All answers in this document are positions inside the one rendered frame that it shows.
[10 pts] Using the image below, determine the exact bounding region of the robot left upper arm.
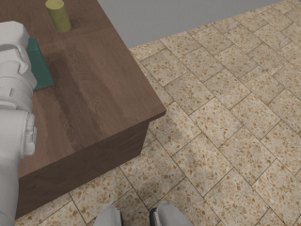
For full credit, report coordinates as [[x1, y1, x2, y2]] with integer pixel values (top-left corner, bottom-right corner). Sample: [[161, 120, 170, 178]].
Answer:
[[0, 108, 38, 226]]

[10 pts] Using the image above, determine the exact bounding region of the left robot shin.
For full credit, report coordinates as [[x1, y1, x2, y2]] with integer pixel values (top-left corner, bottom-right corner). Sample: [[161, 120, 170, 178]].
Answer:
[[102, 203, 116, 210]]

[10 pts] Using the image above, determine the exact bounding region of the left robot hand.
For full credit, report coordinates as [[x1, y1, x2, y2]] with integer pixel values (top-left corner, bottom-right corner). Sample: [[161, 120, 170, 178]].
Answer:
[[0, 21, 30, 50]]

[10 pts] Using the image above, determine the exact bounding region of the sponge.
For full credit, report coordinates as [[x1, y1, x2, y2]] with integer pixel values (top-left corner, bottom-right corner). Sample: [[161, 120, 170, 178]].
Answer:
[[25, 37, 54, 90]]

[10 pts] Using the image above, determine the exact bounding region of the left robot forearm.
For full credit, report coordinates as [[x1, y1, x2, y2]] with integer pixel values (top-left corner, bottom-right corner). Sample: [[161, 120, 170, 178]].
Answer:
[[0, 40, 38, 114]]

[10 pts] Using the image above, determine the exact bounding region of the left robot thigh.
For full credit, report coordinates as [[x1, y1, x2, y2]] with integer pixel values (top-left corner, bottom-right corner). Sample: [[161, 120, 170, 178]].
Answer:
[[93, 208, 121, 226]]

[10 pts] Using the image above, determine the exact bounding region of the table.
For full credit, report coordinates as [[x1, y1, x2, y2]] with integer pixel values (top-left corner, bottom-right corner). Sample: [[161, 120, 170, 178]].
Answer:
[[0, 0, 166, 220]]

